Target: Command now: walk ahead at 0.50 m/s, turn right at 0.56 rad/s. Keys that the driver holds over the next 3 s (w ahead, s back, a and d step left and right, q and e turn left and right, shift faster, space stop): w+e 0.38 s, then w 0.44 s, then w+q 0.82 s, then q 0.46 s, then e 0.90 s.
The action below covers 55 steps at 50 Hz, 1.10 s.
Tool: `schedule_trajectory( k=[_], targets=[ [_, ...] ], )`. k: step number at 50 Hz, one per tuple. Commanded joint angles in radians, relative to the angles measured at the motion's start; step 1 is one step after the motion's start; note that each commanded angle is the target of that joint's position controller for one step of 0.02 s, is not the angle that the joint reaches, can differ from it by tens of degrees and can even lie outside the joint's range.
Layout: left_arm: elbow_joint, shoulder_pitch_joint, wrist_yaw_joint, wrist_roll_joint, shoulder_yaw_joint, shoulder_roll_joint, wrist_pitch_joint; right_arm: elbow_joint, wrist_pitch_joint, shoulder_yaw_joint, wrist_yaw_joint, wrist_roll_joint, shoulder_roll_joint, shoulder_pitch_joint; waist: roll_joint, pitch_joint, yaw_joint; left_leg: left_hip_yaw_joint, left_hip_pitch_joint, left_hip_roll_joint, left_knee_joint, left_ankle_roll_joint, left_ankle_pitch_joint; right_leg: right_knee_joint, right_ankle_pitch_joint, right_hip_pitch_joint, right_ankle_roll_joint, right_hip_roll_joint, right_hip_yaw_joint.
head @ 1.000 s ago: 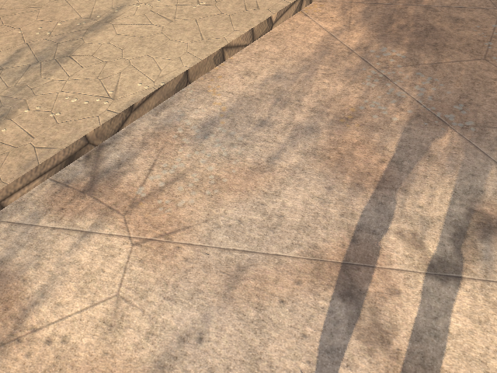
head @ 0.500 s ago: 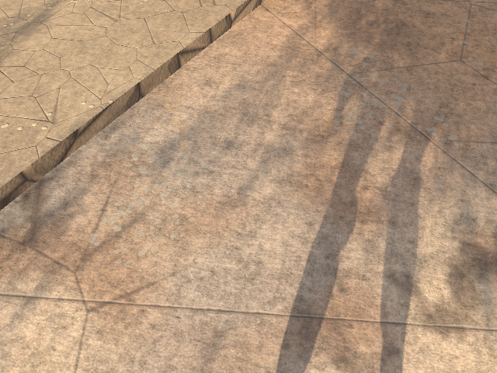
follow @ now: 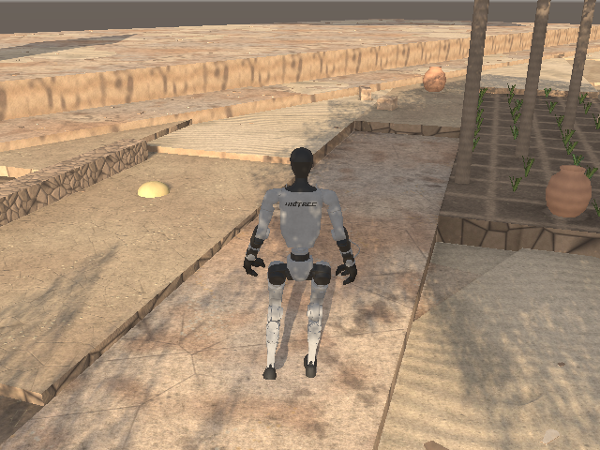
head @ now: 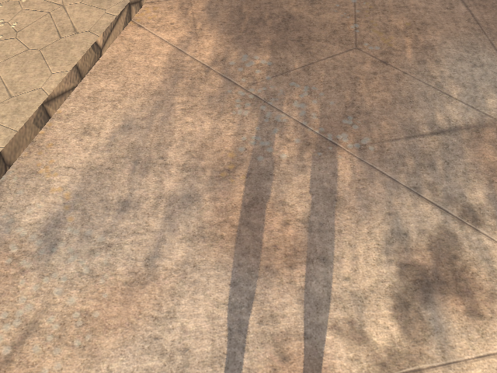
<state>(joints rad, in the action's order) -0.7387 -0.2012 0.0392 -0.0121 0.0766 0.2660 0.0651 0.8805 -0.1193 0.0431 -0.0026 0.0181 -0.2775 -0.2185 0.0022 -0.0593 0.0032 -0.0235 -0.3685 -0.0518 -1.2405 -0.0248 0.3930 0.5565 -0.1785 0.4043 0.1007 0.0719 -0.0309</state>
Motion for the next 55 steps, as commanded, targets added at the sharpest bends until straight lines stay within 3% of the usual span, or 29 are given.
schedule_trajectory(
  k=[1,5,9,13,16,18,19,20,21,22,23,24,26,29,32,36,40,42,43,44,45,46,47,48,49,50,51,53,55],
  targets=[
    [0.079,-0.026,-0.007,0.010,0.023,0.099,0.016,-0.087,-0.013,0.037,0.001,-0.014,-0.123,-0.010,-0.011,0.128,0.020,-0.068,-0.258,-0.080,0.055,0.001,-0.094,-0.310,0.231,-0.285,0.183,-0.254,0.386],
    [0.069,-0.078,-0.032,-0.001,0.035,0.147,0.022,-0.132,0.019,0.036,0.011,-0.038,-0.080,0.060,-0.027,0.089,0.016,-0.032,-0.263,-0.058,0.247,0.070,-0.224,-0.340,0.355,-0.187,0.189,-0.207,0.287],
    [0.054,-0.141,-0.051,-0.007,0.039,0.153,0.009,-0.184,0.009,0.025,0.006,-0.028,-0.052,0.218,-0.080,0.063,-0.043,-0.030,-0.242,-0.001,0.562,0.080,-0.440,-0.321,0.224,-0.183,0.135,-0.162,0.264],
    [0.037,-0.185,-0.056,-0.015,0.043,0.158,0.000,-0.229,-0.008,0.028,-0.012,-0.012,-0.068,0.307,-0.102,0.051,-0.076,-0.040,-0.190,0.037,0.706,0.067,-0.480,-0.273,0.132,-0.225,0.113,-0.190,0.336],
    [0.041,-0.176,-0.065,-0.013,0.045,0.157,-0.012,-0.237,-0.026,0.043,-0.024,-0.008,-0.107,0.282,-0.128,0.058,-0.051,-0.058,-0.143,0.044,0.759,0.035,-0.382,-0.190,0.129,-0.297,0.097,-0.224,0.423],
    [0.056,-0.143,-0.066,-0.011,0.041,0.140,-0.018,-0.208,-0.036,0.061,-0.020,-0.011,-0.133,0.159,-0.147,0.103,0.016,-0.029,0.026,0.060,0.811,-0.003,-0.341,-0.086,0.221,-0.293,0.067,-0.190,0.433],
    [0.072,-0.127,-0.060,-0.004,0.024,0.097,-0.016,-0.192,-0.040,0.076,-0.014,-0.026,-0.170,0.037,-0.112,0.210,0.076,-0.083,0.246,-0.019,0.794,-0.050,-0.342,0.094,0.223,-0.226,0.034,-0.133,0.385],
    [0.090,-0.202,-0.061,0.001,0.005,0.036,-0.011,-0.175,-0.036,0.092,-0.007,-0.042,-0.237,-0.119,0.068,0.373,0.087,-0.365,0.608,-0.228,0.781,-0.158,-0.271,0.422,0.004,0.036,-0.031,-0.018,0.265],
    [0.095,-0.315,-0.061,-0.021,-0.007,0.032,-0.001,-0.137,-0.024,0.097,-0.020,-0.032,-0.247,-0.178,0.363,0.437,0.046,-0.767,0.763,-0.366,0.901,-0.257,-0.054,0.658,-0.432,0.300,-0.066,0.026,0.221],
    [0.063,-0.277,-0.061,-0.031,0.009,0.120,-0.002,-0.148,-0.019,0.074,-0.021,-0.012,-0.152,-0.149,0.227,0.317,0.067,-0.732,0.676,-0.342,0.936,-0.227,0.124,0.763,-0.367,0.386,-0.071,-0.040,0.255],
    [0.076,-0.172,-0.059,-0.021,0.014,0.149,-0.006,-0.154,-0.009,0.060,-0.019,-0.011,-0.109,-0.096,0.118,0.188,0.079,-0.568,0.526,-0.301,0.951,-0.190,0.080,0.767,-0.278,0.393,-0.073,-0.073,0.213],
    [0.093,-0.105,-0.058,-0.005,0.013,0.138,-0.004,-0.157,-0.001,0.052,-0.020,-0.023,-0.098,-0.046,0.054,0.114,0.060,-0.461,0.385,-0.260,0.973,-0.181,-0.034,0.725,-0.213,0.357,-0.070,-0.103,0.188],
    [0.103,-0.089,-0.049,-0.003,0.013,0.104,-0.002,-0.145,-0.001,0.040,-0.020,-0.033,-0.071,-0.010,0.082,0.067,0.012,-0.323,0.243,-0.195,1.020,-0.175,-0.194,0.632,-0.156,0.276,-0.061,-0.149,0.175],
    [0.108,-0.078,-0.045,0.000,0.001,0.061,-0.005,-0.118,-0.012,0.047,-0.021,-0.017,-0.095,-0.031,0.098,0.066,-0.002,-0.220,0.216,-0.177,1.066,-0.204,-0.348,0.516,-0.111,0.268,-0.072,-0.169,0.125],
    [0.133,0.010,-0.040,0.008,-0.013,0.041,0.004,-0.098,-0.005,0.055,-0.013,-0.008,-0.131,-0.056,0.068,0.060,0.019,-0.147,0.234,-0.174,1.090,-0.206,-0.437,0.341,0.021,0.282,-0.088,-0.185,0.094],
    [0.157,0.136,-0.025,-0.002,-0.022,0.027,0.016,-0.070,0.014,0.054,-0.009,0.004,-0.154,-0.110,0.078,0.038,0.068,-0.057,0.237,-0.142,1.082,-0.169,-0.431,0.116,0.178,0.200,-0.094,-0.152,0.043],
    [0.193,0.218,-0.008,-0.012,-0.017,0.048,0.021,-0.040,0.034,0.055,-0.009,0.013,-0.172,-0.164,0.093,0.014,0.082,-0.079,0.326,-0.196,1.040,-0.152,-0.435,0.012,0.124,0.179,-0.067,-0.127,0.030],
    [0.191,0.180,-0.005,-0.008,-0.004,0.074,0.026,-0.032,0.045,0.058,-0.005,0.017,-0.187,-0.157,0.101,0.031,0.040,-0.085,0.347,-0.206,0.967,-0.132,-0.551,-0.046,0.076,0.080,-0.038,-0.102,0.017],
    [0.164,0.084,-0.009,-0.002,0.013,0.101,0.029,-0.031,0.050,0.055,-0.003,0.021,-0.185,-0.143,0.089,0.083,-0.021,-0.058,0.328,-0.175,0.857,-0.112,-0.685,-0.094,0.093,-0.072,-0.016,-0.075,-0.004],
    [0.123,-0.068,-0.019,0.007,0.039,0.153,0.029,-0.037,0.049,0.043,-0.002,0.013,-0.156,-0.142,0.063,0.186,-0.091,-0.020,0.234,-0.121,0.666,-0.080,-0.695,-0.086,0.118,-0.315,0.015,-0.105,0.026],
    [0.101,-0.258,-0.035,0.025,0.061,0.244,0.022,-0.074,0.042,0.012,-0.002,-0.024,-0.079,-0.137,-0.104,0.353,-0.153,0.032,0.003,-0.042,0.314,-0.033,-0.330,-0.059,0.166,-0.618,0.085,-0.352,0.291],
    [0.092,-0.265,-0.028,0.030,0.060,0.274,0.018,-0.082,0.023,-0.008,-0.005,0.001,-0.012,-0.244,-0.334,0.449,-0.091,-0.035,-0.305,0.082,0.054,-0.003,0.200,-0.194,-0.027,-0.798,0.211,-0.519,0.693],
    [0.092,-0.245,-0.026,0.021,0.038,0.178,0.020,-0.067,0.018,0.023,-0.006,0.026,-0.127,-0.179,-0.185,0.342,-0.121,-0.110,-0.399,0.030,-0.047,-0.005,0.164,-0.229,-0.119,-0.708,0.175,-0.480,0.646],
    [0.093,-0.181,-0.026,0.012,0.023,0.140,0.023,-0.088,0.017,0.033,-0.007,0.032,-0.150,-0.110,-0.151,0.224,-0.102,-0.095,-0.424,-0.007,-0.038,-0.013,0.065,-0.248,-0.077,-0.587,0.136,-0.443,0.489],
    [0.093,-0.114,-0.022,0.014,0.012,0.110,0.027,-0.086,0.024,0.033,-0.003,0.023,-0.133,-0.081,-0.090,0.167,-0.067,-0.080,-0.381,-0.046,0.000,-0.005,-0.014,-0.280,-0.010,-0.468,0.114,-0.396,0.385],
    [0.091,-0.065,-0.017,0.015,0.007,0.085,0.033,-0.086,0.035,0.037,-0.001,0.011,-0.123,-0.072,-0.096,0.115,-0.039,-0.079,-0.348,-0.068,0.048,0.002,-0.069,-0.320,0.035,-0.379,0.103,-0.360,0.303],
    [0.084,-0.039,-0.016,0.022,0.006,0.076,0.041,-0.080,0.049,0.038,-0.002,0.012,-0.104,-0.095,-0.114,0.100,-0.011,-0.084,-0.293,-0.084,0.063,0.008,-0.110,-0.357,0.068,-0.316,0.094,-0.342,0.243],
    [0.062,-0.026,-0.019,0.025,0.012,0.077,0.057,-0.077,0.070,0.035,-0.002,0.015,-0.066,-0.105,-0.095,0.078,0.012,-0.083,-0.272,-0.083,0.078,0.020,-0.160,-0.400,0.165,-0.264,0.099,-0.333,0.157],
    [0.039,-0.033,-0.027,0.030,0.020,0.090,0.064,-0.092,0.080,0.038,0.000,0.012,-0.057,-0.070,-0.071,0.053,0.015,-0.101,-0.320,-0.080,0.125,0.030,-0.228,-0.416,0.239,-0.267,0.098,-0.334,0.086]
  ],
)
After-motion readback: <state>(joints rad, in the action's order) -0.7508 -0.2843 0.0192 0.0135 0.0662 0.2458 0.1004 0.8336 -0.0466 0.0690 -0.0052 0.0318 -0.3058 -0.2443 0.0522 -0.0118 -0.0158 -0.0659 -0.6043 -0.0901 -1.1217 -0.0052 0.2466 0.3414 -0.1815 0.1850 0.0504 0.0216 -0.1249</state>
